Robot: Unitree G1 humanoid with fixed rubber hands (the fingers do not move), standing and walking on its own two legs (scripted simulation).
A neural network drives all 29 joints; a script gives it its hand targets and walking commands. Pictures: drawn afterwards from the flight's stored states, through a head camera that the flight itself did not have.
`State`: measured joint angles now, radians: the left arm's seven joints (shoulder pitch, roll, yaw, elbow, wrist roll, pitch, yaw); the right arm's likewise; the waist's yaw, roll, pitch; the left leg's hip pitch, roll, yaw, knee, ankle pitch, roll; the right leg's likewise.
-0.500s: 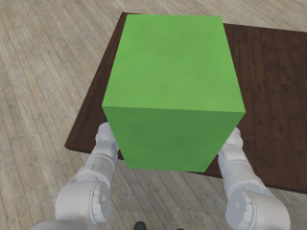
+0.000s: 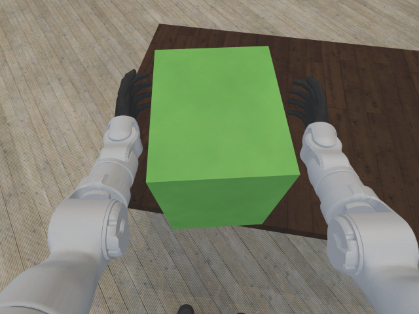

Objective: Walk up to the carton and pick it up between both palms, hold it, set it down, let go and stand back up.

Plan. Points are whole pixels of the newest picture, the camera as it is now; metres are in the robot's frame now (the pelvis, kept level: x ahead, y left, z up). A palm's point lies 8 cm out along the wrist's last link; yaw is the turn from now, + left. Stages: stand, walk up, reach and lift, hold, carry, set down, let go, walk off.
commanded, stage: set down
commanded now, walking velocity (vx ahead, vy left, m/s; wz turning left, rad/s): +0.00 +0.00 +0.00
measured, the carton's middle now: (215, 148) +0.46 +0.02 -0.02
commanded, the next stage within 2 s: none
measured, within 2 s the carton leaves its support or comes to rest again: neither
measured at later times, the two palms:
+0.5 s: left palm (106, 103) +0.45 +0.21 +0.13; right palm (344, 109) +0.45 -0.19 +0.13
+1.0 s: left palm (109, 163) +0.38 +0.21 +0.05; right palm (340, 163) +0.38 -0.20 +0.06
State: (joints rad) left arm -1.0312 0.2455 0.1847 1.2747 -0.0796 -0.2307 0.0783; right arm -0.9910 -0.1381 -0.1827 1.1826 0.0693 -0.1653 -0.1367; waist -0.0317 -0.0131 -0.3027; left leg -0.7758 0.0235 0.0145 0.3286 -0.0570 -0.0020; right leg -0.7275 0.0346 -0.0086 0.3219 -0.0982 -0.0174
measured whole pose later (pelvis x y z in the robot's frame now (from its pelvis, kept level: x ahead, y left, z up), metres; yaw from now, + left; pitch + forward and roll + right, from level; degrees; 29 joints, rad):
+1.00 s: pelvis -0.02 +0.01 +0.01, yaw -1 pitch +15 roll -1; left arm -0.62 0.28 0.00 0.99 -0.28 -0.20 0.02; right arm -0.66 -0.22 -0.01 0.94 0.27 -0.09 -0.08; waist -0.02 0.00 -0.18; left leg -0.55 0.03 0.02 0.38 -0.10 0.00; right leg -0.49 0.04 0.00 0.33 -0.11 -0.01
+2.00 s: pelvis +0.01 +0.00 +0.01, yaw +0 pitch +5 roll -1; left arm -0.03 0.26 -0.05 0.79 -0.25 -0.47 0.00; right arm -0.08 -0.14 0.04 0.84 0.22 -0.43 -0.02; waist 0.00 -0.05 -0.10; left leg -0.34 0.02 0.01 0.47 -0.21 -0.01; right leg -0.28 0.04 0.00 0.44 -0.24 -0.02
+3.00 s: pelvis +0.06 +0.00 +0.01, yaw -1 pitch +3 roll +0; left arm 0.27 0.26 0.03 0.54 -0.06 -0.14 -0.05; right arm 0.19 -0.11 0.07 0.87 0.13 -0.46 -0.03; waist 0.04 -0.07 -0.01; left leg -0.21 0.03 0.03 0.47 -0.30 -0.02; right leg -0.16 0.04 0.03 0.44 -0.32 -0.03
